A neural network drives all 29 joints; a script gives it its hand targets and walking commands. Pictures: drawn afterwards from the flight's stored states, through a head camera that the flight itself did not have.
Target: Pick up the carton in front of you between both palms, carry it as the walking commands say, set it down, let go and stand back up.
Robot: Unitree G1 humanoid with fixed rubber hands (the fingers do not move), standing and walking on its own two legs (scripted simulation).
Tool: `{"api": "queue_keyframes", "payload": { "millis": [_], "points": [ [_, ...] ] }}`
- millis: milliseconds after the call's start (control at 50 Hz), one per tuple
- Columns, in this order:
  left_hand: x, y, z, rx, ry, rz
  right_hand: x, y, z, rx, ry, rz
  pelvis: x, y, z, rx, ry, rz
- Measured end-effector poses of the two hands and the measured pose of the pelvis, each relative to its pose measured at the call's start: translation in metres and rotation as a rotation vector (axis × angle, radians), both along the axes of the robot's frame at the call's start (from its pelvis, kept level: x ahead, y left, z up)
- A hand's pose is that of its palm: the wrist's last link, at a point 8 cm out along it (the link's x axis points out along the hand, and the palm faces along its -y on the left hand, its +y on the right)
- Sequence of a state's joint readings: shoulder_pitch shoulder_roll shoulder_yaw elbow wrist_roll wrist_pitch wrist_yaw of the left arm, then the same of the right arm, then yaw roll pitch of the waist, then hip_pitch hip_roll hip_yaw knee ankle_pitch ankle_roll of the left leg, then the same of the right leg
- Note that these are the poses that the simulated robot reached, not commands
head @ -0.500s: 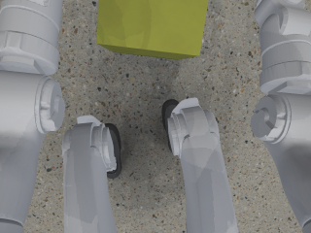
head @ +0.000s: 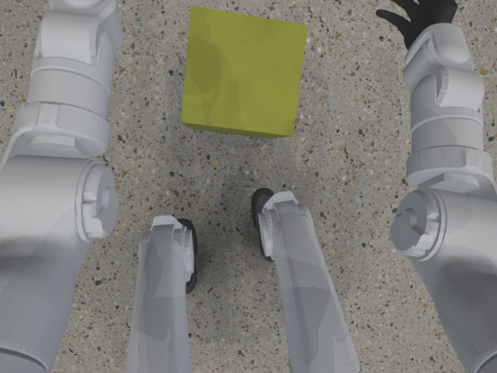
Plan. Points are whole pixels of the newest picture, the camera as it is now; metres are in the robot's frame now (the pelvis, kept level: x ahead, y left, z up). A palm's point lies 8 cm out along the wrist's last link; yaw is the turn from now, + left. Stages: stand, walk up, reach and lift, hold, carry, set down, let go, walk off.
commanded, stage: set down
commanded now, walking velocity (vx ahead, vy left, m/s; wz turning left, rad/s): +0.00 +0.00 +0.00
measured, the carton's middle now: (239, 86) +0.51 -0.09 -0.41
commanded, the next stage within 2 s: let go in 0.24 s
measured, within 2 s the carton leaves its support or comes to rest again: neither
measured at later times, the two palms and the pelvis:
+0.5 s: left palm out of the picture +0.53 +0.10 +0.02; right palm out of the picture +0.45 -0.29 +0.02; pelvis +0.03 -0.01 +0.13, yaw +0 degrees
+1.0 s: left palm out of the picture +0.37 +0.17 +0.13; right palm out of the picture +0.28 -0.27 +0.14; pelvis +0.09 -0.02 +0.22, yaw -2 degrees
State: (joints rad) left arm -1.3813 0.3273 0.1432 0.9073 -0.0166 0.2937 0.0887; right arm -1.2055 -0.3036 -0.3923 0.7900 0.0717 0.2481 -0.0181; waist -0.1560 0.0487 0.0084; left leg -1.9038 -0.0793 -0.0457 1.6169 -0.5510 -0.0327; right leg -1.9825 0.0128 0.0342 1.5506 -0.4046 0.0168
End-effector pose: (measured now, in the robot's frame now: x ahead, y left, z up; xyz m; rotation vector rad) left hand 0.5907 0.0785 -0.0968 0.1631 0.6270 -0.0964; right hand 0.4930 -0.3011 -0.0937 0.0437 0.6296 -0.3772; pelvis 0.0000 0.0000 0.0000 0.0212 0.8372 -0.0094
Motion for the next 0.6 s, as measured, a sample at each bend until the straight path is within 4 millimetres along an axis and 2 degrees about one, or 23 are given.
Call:
{"api": "queue_keyframes", "payload": {
  "millis": [220, 360, 440, 600],
  "points": [
    [-0.001, 0.004, 0.07, -0.001, 0.006, -0.002, -0.004, -0.003, 0.068, 0.007, -0.008, 0.008, 0.009, -0.001, 0.063, 0.003, -0.01, -0.008],
    [-0.012, 0.008, 0.101, 0.017, 0.018, 0.012, -0.01, 0.001, 0.096, -0.009, 0.017, 0.053, 0.016, -0.005, 0.097, 0.006, -0.029, -0.008],
    [-0.037, 0.015, 0.112, 0.054, 0.031, 0.049, -0.024, 0.005, 0.108, -0.037, 0.06, 0.124, 0.023, -0.009, 0.118, 0.011, -0.059, -0.007],
    [-0.11, 0.033, 0.14, 0.094, 0.072, 0.127, -0.075, 0.007, 0.141, -0.073, 0.152, 0.258, 0.042, -0.02, 0.158, 0.014, -0.179, -0.006]
  ]
}}
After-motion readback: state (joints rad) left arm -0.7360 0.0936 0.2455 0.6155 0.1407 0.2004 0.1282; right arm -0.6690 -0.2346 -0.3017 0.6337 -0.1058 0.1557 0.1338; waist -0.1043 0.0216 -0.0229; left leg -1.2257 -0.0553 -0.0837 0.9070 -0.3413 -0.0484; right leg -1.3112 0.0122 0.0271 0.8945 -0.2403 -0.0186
